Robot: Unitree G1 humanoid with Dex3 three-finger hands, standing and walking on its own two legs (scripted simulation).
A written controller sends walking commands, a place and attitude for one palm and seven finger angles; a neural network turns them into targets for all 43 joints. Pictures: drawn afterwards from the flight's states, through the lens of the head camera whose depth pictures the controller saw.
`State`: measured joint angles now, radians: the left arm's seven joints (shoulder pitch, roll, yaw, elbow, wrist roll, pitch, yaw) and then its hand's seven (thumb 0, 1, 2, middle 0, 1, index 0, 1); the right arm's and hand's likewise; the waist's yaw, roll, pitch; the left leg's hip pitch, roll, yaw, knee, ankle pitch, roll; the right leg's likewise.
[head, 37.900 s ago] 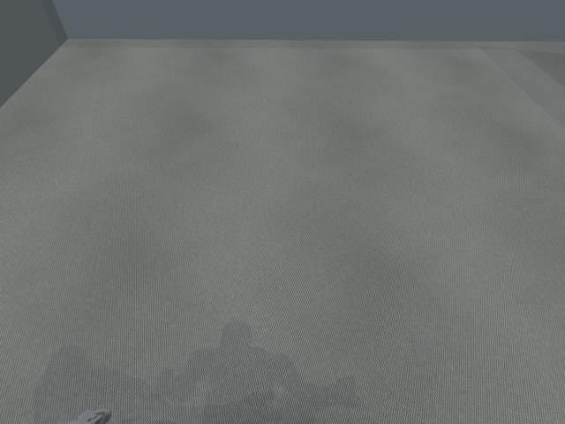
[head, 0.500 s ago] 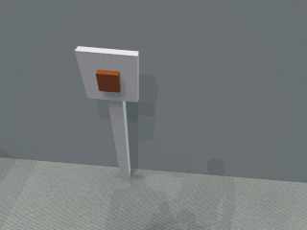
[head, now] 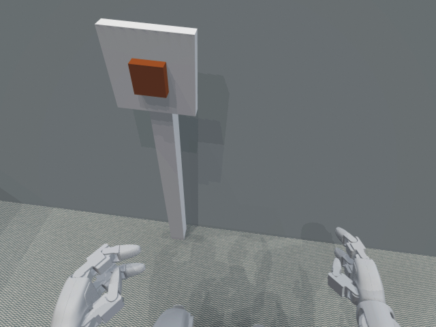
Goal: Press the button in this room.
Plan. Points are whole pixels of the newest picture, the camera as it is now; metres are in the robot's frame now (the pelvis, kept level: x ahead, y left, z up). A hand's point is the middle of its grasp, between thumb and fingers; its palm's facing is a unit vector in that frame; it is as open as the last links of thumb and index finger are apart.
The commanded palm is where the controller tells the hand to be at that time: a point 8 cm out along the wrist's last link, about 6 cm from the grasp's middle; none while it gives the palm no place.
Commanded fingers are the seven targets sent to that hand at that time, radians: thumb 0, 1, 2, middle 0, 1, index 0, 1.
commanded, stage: raise the hand and make a fist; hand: left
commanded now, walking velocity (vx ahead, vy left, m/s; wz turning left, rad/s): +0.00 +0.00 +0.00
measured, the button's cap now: (150, 77) +0.56 +0.20 +0.17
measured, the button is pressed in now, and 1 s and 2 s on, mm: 0 0 0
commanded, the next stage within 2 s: aim a knuckle at the button in 1.54 s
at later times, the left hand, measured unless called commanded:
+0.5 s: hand (102, 244) +0.22 +0.20 +0.09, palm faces -0.01 -1.00 -0.06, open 3.1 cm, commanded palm +0.19 +0.25 +0.10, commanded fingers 0.00 0.90 0.90 -1.30 -1.50 -1.30 -1.50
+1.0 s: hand (81, 210) +0.25 +0.22 +0.14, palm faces +0.00 -1.00 -0.06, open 3.1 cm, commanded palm +0.22 +0.28 +0.15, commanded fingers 0.00 0.90 0.90 -1.30 -1.50 -1.30 -1.50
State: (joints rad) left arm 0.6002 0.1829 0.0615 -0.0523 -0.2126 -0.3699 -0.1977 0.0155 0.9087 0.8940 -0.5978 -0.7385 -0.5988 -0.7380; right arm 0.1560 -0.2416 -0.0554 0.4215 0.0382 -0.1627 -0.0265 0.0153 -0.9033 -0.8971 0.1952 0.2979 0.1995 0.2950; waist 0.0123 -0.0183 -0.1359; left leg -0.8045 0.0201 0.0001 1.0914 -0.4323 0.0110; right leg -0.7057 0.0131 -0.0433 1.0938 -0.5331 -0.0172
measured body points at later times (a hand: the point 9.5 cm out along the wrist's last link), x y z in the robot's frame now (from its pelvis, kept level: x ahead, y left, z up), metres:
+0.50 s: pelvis +0.04 +0.00 +0.02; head +0.07 +0.00 +0.47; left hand +0.21 +0.25 +0.10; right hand +0.19 -0.24 -0.06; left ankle +0.07 +0.11 -0.66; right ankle +0.01 -0.11 -0.66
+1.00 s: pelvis +0.04 +0.02 +0.04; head +0.04 +0.02 +0.49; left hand +0.24 +0.28 +0.15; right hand +0.23 -0.19 -0.02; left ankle +0.07 +0.11 -0.66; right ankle +0.01 -0.11 -0.66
